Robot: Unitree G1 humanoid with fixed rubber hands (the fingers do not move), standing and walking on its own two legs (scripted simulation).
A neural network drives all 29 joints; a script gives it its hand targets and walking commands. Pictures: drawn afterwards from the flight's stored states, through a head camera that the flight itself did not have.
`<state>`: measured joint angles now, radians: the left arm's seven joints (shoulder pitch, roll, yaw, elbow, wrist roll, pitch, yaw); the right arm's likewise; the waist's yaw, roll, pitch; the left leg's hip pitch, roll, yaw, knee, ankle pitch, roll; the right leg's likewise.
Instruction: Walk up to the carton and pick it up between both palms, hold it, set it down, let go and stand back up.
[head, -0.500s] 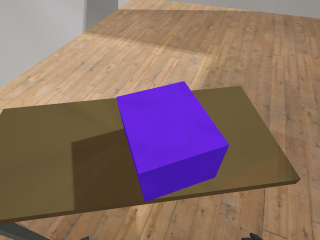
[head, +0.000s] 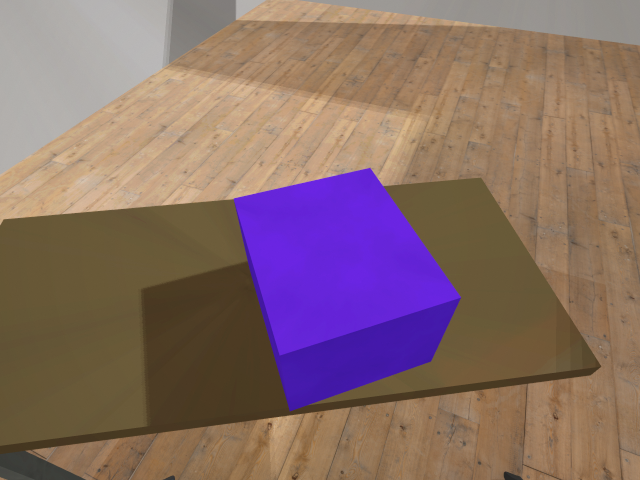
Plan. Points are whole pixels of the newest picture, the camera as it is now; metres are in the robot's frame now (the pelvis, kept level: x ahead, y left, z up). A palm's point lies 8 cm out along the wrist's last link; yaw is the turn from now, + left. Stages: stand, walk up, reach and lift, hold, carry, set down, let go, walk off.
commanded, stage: stand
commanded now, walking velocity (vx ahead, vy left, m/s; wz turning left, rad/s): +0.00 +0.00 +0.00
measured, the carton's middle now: (333, 280) +0.46 -0.01 -0.07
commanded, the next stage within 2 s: none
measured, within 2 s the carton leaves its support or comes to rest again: neither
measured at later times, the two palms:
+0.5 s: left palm out of the picture +0.08 +0.25 -0.11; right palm out of the picture +0.08 -0.23 -0.10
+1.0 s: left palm out of the picture +0.06 +0.26 -0.11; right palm out of the picture +0.06 -0.23 -0.10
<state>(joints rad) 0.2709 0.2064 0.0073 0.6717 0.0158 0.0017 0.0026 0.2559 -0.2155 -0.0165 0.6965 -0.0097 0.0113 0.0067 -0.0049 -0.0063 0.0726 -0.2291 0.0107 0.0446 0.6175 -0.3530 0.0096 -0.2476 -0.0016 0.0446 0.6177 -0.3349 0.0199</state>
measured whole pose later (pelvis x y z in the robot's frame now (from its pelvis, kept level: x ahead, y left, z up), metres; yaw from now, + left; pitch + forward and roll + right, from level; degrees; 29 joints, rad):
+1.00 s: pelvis -0.01 +0.02 +0.01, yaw +0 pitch -3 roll +0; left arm 0.29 0.22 0.01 0.78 0.02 0.01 0.01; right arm 0.29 -0.21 -0.02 0.76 -0.01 0.00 0.00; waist -0.01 -0.02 0.06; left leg -0.18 -0.02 0.06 0.54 -0.30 0.04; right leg -0.20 -0.04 0.05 0.53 -0.28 0.05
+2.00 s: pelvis -0.02 +0.00 +0.01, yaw +1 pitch -3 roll +0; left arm 0.32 0.20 0.00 0.94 0.01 -0.01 0.03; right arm 0.31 -0.20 -0.01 0.93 0.00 0.00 -0.02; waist 0.00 0.00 0.05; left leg -0.17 -0.01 0.04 0.47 -0.25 0.01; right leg -0.20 -0.02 0.04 0.49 -0.24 0.03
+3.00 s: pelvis -0.01 -0.01 +0.01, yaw +0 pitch -2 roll +0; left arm 0.31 0.17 -0.01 1.03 0.00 0.00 0.04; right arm 0.32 -0.17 0.00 1.04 0.00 0.00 -0.04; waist 0.00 0.00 0.04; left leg -0.17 0.03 0.02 0.46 -0.25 -0.02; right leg -0.19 0.01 0.03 0.47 -0.24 0.00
